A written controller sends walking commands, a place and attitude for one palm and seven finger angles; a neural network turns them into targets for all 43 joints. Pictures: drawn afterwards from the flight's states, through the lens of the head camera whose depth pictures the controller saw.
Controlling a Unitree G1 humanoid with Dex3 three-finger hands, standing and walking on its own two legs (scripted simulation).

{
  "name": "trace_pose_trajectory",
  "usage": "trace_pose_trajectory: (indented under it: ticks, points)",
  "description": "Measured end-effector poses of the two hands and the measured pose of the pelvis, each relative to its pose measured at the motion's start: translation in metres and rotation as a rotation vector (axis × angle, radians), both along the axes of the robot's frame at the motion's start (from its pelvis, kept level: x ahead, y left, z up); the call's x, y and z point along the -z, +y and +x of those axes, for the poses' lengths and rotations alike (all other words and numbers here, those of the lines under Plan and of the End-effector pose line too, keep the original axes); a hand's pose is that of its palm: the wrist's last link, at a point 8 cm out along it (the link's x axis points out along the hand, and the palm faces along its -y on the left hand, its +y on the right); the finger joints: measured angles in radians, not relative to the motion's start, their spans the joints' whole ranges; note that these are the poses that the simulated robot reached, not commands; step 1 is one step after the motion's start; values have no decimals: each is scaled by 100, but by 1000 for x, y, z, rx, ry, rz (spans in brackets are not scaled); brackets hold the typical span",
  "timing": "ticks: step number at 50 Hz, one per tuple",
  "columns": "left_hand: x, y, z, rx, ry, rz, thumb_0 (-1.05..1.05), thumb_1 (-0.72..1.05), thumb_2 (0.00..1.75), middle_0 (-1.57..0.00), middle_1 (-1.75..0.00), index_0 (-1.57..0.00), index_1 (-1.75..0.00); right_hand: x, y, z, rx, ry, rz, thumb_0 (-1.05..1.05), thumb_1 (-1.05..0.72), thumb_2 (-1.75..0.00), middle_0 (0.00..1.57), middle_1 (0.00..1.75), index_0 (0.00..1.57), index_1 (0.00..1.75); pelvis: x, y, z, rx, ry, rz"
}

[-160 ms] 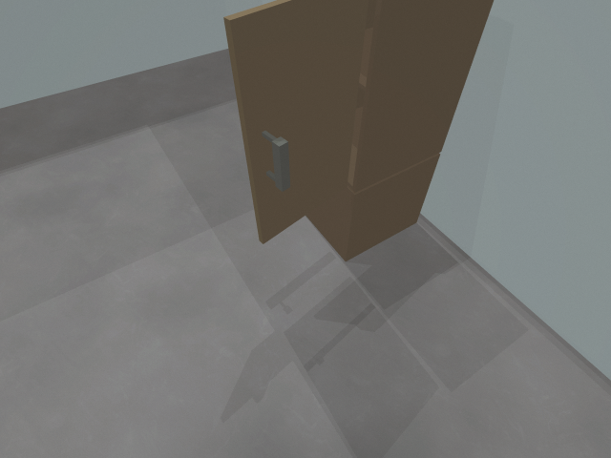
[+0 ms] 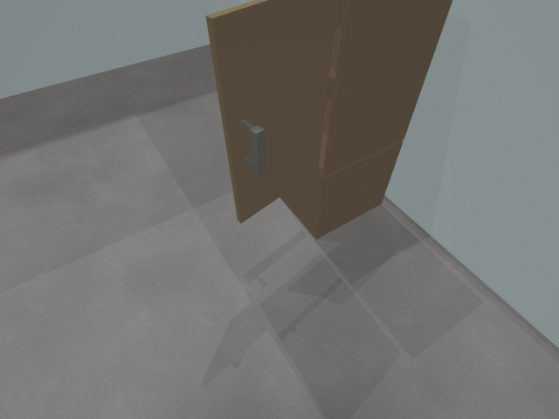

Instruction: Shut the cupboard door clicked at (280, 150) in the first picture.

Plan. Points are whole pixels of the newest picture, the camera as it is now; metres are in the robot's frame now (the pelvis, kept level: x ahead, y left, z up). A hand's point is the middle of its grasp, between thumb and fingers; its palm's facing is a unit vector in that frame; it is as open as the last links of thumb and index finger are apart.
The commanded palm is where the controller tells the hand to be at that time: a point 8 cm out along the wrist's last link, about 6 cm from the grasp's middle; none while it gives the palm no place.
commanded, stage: stand and wait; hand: left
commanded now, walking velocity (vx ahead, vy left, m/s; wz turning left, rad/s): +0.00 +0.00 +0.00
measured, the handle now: (252, 146) +0.71 +0.11 -0.06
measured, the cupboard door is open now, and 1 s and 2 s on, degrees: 100 100 100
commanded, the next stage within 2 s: look at it before walking up in 0.12 s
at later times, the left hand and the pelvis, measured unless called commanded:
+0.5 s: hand out of the picture +0.06 +0.24 -0.16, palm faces -0.02 -0.94 -0.33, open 7.4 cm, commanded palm none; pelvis +0.00 +0.00 +0.00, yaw +0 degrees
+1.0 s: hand out of the picture +0.06 +0.23 -0.17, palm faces -0.06 -0.95 -0.32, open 7.4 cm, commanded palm none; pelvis +0.00 +0.01 -0.01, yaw -5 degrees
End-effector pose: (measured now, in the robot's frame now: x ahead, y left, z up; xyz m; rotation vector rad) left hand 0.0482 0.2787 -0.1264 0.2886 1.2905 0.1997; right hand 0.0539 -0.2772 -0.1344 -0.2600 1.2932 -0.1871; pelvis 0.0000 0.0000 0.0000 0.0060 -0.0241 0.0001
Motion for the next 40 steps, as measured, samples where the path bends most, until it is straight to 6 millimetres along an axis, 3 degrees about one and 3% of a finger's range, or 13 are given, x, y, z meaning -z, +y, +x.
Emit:
trace_pose_trajectory:
  ticks: [40]
  points:
    - [-3, 12, 9, 17, -10, 16, 1, 91, 90, -21, -30, -21, -30, -4, -2, 6, -1, -11, -16, 1, -91, -90, 20, 30, 20, 30, -1, 5, 1, 6, 4, 1]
